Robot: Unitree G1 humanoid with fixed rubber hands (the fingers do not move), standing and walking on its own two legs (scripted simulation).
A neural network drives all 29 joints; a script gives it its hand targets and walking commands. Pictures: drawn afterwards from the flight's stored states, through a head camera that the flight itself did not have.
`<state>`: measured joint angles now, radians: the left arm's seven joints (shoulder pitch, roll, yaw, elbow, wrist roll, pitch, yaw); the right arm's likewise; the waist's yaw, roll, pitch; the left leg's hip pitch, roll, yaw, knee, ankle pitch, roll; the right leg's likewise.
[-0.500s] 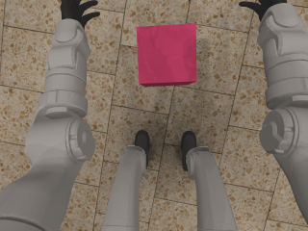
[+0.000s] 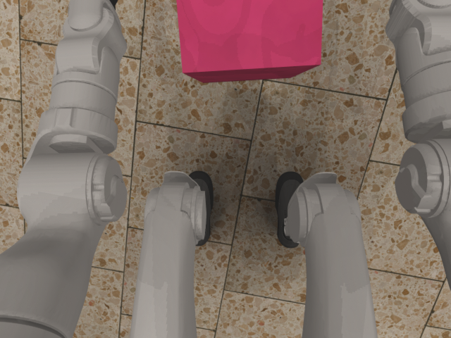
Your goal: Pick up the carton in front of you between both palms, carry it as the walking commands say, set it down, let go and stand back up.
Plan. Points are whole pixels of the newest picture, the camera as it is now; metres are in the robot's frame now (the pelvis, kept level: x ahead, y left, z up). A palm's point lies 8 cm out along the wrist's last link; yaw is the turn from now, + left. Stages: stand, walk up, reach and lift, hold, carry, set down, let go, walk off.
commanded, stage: reach and lift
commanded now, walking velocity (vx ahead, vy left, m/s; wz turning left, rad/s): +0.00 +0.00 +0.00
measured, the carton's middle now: (246, 20) +0.56 +0.00 -0.34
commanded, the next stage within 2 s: none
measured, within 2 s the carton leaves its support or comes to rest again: leaves its support in 1.24 s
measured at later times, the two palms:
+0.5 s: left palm (142, 15) +0.56 +0.18 -0.27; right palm out of the picture +0.57 -0.18 -0.27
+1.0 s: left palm (156, 16) +0.56 +0.15 -0.26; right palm (344, 1) +0.57 -0.16 -0.26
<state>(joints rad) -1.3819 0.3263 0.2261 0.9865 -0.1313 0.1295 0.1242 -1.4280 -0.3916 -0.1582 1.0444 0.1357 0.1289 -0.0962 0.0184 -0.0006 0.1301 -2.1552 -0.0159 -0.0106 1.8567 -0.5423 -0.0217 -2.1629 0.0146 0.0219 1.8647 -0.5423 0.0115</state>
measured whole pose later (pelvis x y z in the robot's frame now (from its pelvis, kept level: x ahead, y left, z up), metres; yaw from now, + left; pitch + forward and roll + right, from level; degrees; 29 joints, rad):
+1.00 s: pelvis -0.02 +0.00 -0.10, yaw +0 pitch +33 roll +1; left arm -1.64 0.30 0.23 1.12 -0.10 0.14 0.10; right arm -1.70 -0.37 -0.12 1.20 0.11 0.14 -0.08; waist 0.01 0.01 0.52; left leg -2.20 -0.02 -0.01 2.22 -0.60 -0.03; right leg -2.21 0.02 0.02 2.23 -0.60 0.01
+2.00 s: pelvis -0.01 +0.00 +0.07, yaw -1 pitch +42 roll +1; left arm -1.00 -0.04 0.48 0.58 0.23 0.45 0.03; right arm -1.02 0.00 -0.45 0.63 -0.22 0.44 -0.02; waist 0.01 0.00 -0.17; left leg -1.88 -0.05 -0.05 1.64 -0.49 -0.04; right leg -1.89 0.06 0.06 1.64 -0.48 0.03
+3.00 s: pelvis +0.07 +0.00 +0.31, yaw -1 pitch +2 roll +0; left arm -0.28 -0.16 0.27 0.38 0.25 0.55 0.00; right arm -0.28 0.16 -0.28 0.38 -0.25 0.54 -0.01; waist 0.00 0.00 -0.08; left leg -0.32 -0.02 -0.07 0.53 -0.25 -0.01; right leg -0.32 0.02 0.06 0.52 -0.24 0.01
